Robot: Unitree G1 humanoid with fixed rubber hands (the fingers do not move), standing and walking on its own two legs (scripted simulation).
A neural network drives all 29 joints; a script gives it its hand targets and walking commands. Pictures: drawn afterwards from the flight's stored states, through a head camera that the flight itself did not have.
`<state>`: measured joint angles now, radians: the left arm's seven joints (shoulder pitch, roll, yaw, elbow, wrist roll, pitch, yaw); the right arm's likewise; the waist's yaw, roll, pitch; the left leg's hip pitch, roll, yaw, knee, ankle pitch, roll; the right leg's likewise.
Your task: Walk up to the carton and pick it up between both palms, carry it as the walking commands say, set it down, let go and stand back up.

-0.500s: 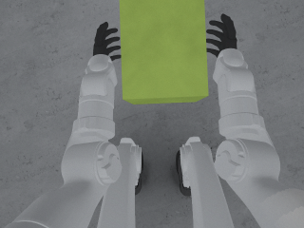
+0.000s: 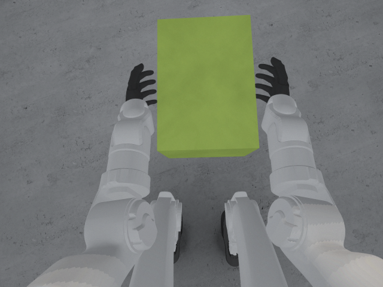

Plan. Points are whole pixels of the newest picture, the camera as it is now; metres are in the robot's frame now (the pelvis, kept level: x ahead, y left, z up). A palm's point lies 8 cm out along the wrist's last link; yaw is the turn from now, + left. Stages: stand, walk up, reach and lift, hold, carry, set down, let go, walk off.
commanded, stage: reach and lift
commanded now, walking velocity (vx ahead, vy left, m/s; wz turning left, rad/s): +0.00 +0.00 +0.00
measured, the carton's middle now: (205, 94) +0.52 -0.01 -0.14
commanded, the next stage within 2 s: none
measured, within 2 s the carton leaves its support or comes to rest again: neither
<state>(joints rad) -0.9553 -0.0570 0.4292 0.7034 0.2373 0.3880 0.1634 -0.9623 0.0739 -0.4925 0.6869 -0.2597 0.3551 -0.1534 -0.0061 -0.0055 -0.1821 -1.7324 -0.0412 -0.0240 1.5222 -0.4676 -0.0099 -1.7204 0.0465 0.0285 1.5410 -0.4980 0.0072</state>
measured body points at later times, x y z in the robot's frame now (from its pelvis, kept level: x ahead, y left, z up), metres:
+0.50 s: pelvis +0.02 +0.00 +0.07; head +0.20 +0.00 +0.48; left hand +0.46 +0.14 +0.02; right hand +0.46 -0.15 +0.02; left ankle +0.09 +0.12 -0.53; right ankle +0.08 -0.12 -0.53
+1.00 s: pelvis +0.04 +0.01 +0.13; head +0.18 +0.01 +0.56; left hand +0.43 +0.15 +0.09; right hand +0.43 -0.15 +0.10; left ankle +0.09 +0.12 -0.53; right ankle +0.08 -0.12 -0.53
